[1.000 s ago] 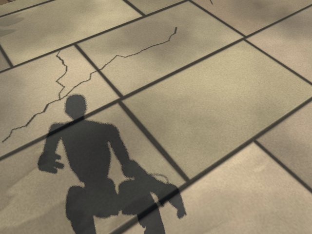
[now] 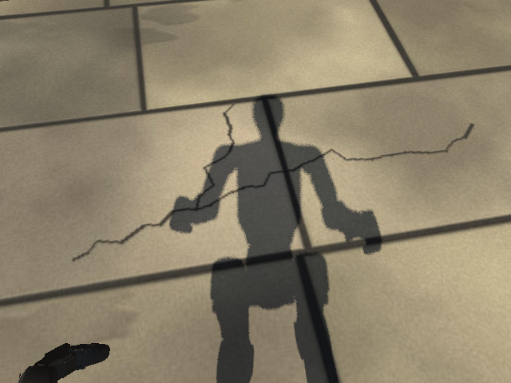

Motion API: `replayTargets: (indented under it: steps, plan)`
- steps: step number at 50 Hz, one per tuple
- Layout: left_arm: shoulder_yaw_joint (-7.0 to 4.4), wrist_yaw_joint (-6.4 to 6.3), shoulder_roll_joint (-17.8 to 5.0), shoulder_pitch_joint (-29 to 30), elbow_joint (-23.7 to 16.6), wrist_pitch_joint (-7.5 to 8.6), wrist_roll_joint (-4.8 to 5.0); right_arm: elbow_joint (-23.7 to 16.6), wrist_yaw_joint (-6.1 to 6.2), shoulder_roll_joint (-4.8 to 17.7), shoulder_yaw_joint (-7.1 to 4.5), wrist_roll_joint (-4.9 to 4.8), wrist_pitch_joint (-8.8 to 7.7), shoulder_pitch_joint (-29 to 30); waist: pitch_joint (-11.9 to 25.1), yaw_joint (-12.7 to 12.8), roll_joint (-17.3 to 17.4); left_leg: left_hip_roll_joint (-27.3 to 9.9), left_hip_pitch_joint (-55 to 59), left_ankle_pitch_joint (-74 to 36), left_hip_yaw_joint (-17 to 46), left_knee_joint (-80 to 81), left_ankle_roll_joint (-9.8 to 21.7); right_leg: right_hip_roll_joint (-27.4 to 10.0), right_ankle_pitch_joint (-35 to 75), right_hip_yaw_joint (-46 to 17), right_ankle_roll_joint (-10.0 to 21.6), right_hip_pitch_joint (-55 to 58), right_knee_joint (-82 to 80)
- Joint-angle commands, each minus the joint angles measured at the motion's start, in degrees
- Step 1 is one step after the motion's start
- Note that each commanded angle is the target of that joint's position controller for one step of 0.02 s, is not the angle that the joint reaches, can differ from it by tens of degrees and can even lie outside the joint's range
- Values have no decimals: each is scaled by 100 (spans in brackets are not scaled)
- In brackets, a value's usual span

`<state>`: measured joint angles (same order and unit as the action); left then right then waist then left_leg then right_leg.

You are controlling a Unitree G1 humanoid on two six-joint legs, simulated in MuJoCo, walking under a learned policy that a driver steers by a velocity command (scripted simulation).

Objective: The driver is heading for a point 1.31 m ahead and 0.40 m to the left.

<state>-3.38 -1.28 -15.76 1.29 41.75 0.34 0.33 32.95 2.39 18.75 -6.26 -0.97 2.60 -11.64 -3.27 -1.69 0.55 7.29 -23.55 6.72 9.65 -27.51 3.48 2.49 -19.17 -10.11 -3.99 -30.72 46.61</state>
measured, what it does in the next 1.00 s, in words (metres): steps on the spot, turning left: right foot, then left foot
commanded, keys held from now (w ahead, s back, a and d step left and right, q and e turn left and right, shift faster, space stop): q+shift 0.54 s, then shift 0.02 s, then e+shift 0.44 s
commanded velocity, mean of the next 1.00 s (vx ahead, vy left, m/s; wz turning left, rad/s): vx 0.01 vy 0.00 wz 0.49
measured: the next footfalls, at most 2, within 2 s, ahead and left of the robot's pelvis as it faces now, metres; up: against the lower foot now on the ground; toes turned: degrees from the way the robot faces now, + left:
right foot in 0.14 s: +0.13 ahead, -0.15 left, +0.00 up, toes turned +18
left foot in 0.58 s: +0.00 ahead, +0.11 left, +0.00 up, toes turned +38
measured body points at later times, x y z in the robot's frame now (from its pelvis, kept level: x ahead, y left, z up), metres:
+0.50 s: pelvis +0.03 -0.04 +0.00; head +0.07 -0.02 +0.45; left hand +0.02 +0.28 -0.10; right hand +0.32 -0.20 -0.08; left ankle -0.02 +0.09 -0.69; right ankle +0.09 -0.16 -0.74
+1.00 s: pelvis +0.03 +0.01 +0.00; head +0.07 +0.01 +0.45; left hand +0.02 +0.32 -0.10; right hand +0.31 -0.14 -0.10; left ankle -0.03 +0.08 -0.74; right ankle +0.09 -0.11 -0.70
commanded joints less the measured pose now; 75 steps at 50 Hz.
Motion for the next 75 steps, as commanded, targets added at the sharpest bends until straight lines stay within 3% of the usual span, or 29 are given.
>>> replayTargets:
  steps: [1,6,7,8,9,10,11,13,19,23,28,29,30,31,32,33,34,36,38,41,47,54,55,56,57,59,60,69,75]
  plan:
    - [-147,2,-464,-168,-234,50,22,-538,53,892,-272,9,3,183,1213,84,812,-1219,987,-54,1801,657,688,224,266,177,-19,336,-470]
    - [-298,86,-685,-672,-103,205,35,-695,-8,834,-240,-53,73,517,1095,268,1019,-897,667,257,2184,199,400,93,840,235,246,1502,-2265]
    - [-382,67,-916,-864,-60,193,-11,-715,-25,629,-168,-53,86,399,1214,241,594,-577,181,1261,1903,-368,183,-581,1091,-167,486,2245,-2693]
    - [-450,15,-1368,-711,-146,108,-136,-785,-51,314,-66,-57,81,152,1136,-67,-1011,241,-932,2784,733,-1615,-118,-1824,1396,-1558,1203,2777,-2982]
    - [-434,13,-1214,-604,-230,126,-331,-816,-121,738,-175,-2,-20,12,1013,-152,-1741,51,-1381,2829,277,-3098,-397,-2535,1632,-2448,1854,2374,-3206]
    - [-344,-39,-858,-278,-435,131,-283,-644,-165,1121,-275,2,-43,-66,873,-174,-1298,-322,-1422,2393,98,-3770,-549,-2405,1548,-1887,1844,2213,-3117]
    - [-291,-105,-631,-81,-511,90,-187,-485,-172,1150,-302,-18,-12,-102,707,-153,-906,-442,-1366,1976,-28,-4034,-627,-1945,1260,-1148,1570,2048,-3000]
    - [-246,-221,-630,-112,-546,17,-75,-419,-183,820,-196,-9,66,-163,521,-54,-598,-590,-1591,1522,-311,-4647,-754,-1621,1476,-419,1421,2069,-2921]
    - [-362,-213,-1007,-875,-415,-79,-162,-769,-233,431,6,-60,48,563,719,479,-895,-1190,-1689,1382,-869,-3344,-954,-1875,2354,493,1669,2980,-2946]
    - [-462,-81,-1212,-663,-444,-73,-99,-694,-293,404,5,-42,94,449,818,368,-1026,-1204,-628,1321,-1241,-2257,-787,-1998,2458,1187,1501,2570,-2874]
    - [-489,89,-1069,-736,-294,15,167,-471,-334,479,-159,-48,249,-28,906,12,-848,-833,927,633,-1519,-160,-197,-2024,2118,1800,849,2248,-1772]
    - [-405,135,-796,-1085,-159,24,123,-344,-261,782,-274,-9,214,-426,984,-79,-13,-967,2114,-670,-900,468,97,-1608,1482,2123,454,1304,-738]
    - [-213,195,-401,-1028,-494,38,-218,-451,-156,1521,-381,46,126,-575,1067,107,2075,-2688,3325,-3710,1325,188,858,-846,-1914,2336,-93,-803,1278]
    - [-275,121,-647,-606,-547,42,-159,-562,-201,1296,-277,277,-43,-478,1725,-299,1644,-3272,2723,-3702,1668,356,1761,-643,-2119,1294,-154,-1086,2311]
    - [-321,70,-887,-398,-495,-10,37,-455,-241,934,-132,316,-156,-387,1559,-341,1023,-2946,2429,-3179,924,459,1572,-787,-1695,1093,-39,-933,2568]
    - [-285,30,-734,-536,-396,-49,84,-301,-219,627,-27,243,-225,-96,1294,-102,900,-2571,2176,-2503,423,487,1199,-860,-1292,1009,62,-878,2281]
    - [-256,-1,-667,-737,-206,-97,20,-235,-192,295,99,167,-246,192,1208,46,714,-2330,2016,-2110,62,514,922,-941,-900,936,43,-660,2003]
    - [-250,24,-625,-1196,55,-185,25,-96,-136,28,245,243,-310,539,1067,297,801,-2123,1367,-2257,-608,658,799,-789,-191,918,-53,202,1777]
    - [-237,28,-669,-1136,-24,-214,103,-49,-71,189,194,335,-347,729,836,267,796,-2095,1271,-1854,-904,768,754,-698,28,892,-98,377,1169]
    - [-230,46,-752,-859,-298,-267,103,102,33,541,59,277,-249,513,590,33,732,-2514,1627,-1365,-668,906,983,-746,-221,1009,-119,-52,966]
    - [-208,163,-524,-874,-614,-383,91,224,9,514,-13,228,-198,600,429,6,535,-2805,1800,-1327,-893,886,1054,-914,-527,1231,-30,-158,606]
    - [-349,302,-563,-1363,-829,-498,145,374,-136,612,-150,-67,-198,713,880,396,522,-2643,1770,-2086,-1905,-494,239,-404,502,1801,572,1426,-1520]
    - [-520,189,-973,-1835,-746,-473,119,478,-179,472,-136,-37,-226,467,1054,562,-153,-2160,1029,-1469,-2231,-1602,-196,-468,2057,1199,918,2484,-2067]
    - [-748,69,-1920,-2143,-817,-415,57,89,-184,86,-13,254,-291,840,1086,518,-2017,-1206,-1232,2349,-2380,-3575,-799,-1941,5261,-1203,1825,3843,-2048]
    - [-668,150,-1857,-2126,-967,-234,-167,-86,-158,176,10,285,-339,1300,1801,764,-1701,-648,-1886,3539,-971,-4659,-911,-2566,4943,-2339,2829,3840,-2390]
    - [-553,137,-1472,-1667,-941,-29,8,-49,-128,373,-44,97,-373,1410,1224,500,-637,-866,-2173,2705,-470,-4626,-700,-2014,3813,-1426,2320,3525,-2495]
    - [-502,77,-1305,-1359,-987,-45,128,29,-74,426,-62,152,-377,1317,993,326,-335,-939,-2209,2225,-430,-4270,-677,-1776,3502,-1183,2040,3297,-2498]
    - [-490,-147,-1355,-990,-1228,-229,114,283,-92,265,13,116,-354,997,988,136,-713,-420,-1087,991,-310,-2200,-933,-1083,2519,-1199,1616,2411,-2407]
    - [-57,-15,-553,-881,-1078,-211,-151,412,-241,167,137,87,-364,791,1071,342,-917,-950,227,993,-650,-1434,-756,-1244,2896,-894,1553,1896,-2074]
